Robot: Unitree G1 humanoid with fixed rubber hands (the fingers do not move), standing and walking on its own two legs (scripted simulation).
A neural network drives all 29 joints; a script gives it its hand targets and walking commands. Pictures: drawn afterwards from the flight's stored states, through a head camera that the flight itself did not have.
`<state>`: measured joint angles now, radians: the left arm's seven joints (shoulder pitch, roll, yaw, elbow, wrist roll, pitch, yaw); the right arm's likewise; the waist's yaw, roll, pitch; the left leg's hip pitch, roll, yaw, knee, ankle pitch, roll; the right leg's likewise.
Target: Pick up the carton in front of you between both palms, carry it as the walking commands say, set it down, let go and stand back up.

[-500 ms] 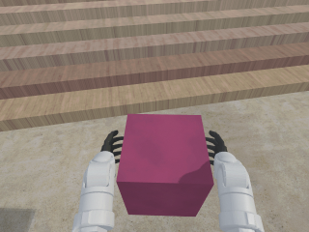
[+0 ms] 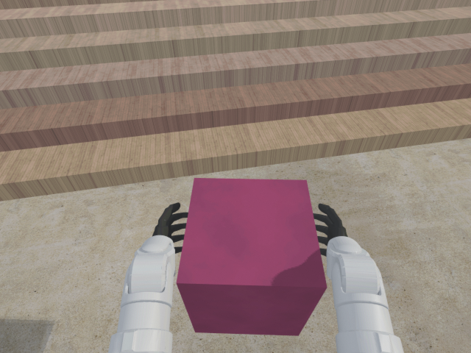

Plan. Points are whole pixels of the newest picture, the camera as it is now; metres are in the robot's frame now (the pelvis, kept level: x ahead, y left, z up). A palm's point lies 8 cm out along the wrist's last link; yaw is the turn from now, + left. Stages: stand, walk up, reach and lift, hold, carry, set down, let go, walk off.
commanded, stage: hold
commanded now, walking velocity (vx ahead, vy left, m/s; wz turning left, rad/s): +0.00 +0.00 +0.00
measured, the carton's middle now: (248, 259) +0.30 +0.00 -0.03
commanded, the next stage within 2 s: carry in 0.28 s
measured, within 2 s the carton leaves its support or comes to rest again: neither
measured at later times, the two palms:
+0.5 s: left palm (155, 227) +0.31 +0.16 +0.06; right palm (326, 223) +0.31 -0.13 +0.07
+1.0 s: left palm (166, 144) +0.51 +0.18 +0.09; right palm (299, 139) +0.53 -0.12 +0.09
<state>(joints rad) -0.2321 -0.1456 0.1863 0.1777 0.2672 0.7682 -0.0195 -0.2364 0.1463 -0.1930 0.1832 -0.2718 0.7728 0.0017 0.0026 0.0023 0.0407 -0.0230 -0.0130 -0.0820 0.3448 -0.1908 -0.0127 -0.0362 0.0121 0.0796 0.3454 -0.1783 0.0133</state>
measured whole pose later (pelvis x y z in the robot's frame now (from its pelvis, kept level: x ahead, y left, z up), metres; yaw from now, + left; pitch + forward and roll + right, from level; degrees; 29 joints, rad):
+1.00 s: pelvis +0.25 +0.02 +0.00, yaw +2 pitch +6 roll +1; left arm -0.17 -0.13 0.10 -0.35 0.09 1.24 0.10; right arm -0.17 0.13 -0.13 -0.34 -0.10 1.24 -0.10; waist 0.03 -0.01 -0.13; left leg -0.59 0.08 0.13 0.74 -0.24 0.00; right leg -0.08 -0.04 -0.19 0.27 -0.28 -0.01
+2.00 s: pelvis +0.91 +0.06 -0.01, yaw +2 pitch +5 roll +0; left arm -0.61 -0.05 0.19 -0.19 0.06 1.32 0.12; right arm -0.62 0.02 -0.20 -0.20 -0.08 1.34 -0.11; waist 0.03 0.02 -0.05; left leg -0.65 0.09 0.11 0.69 -0.11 0.04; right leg -0.10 -0.02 -0.21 0.35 -0.33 -0.03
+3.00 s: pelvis +1.64 +0.07 +0.13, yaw +3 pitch +4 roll +4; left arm -0.89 0.02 0.28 0.07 0.00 1.29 0.15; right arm -0.86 0.01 -0.29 -0.01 -0.14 1.32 -0.11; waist 0.11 -0.02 -0.03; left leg -1.11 0.03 0.16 1.47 -0.42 0.13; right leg -0.03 -0.01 -0.07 0.30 -0.34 -0.07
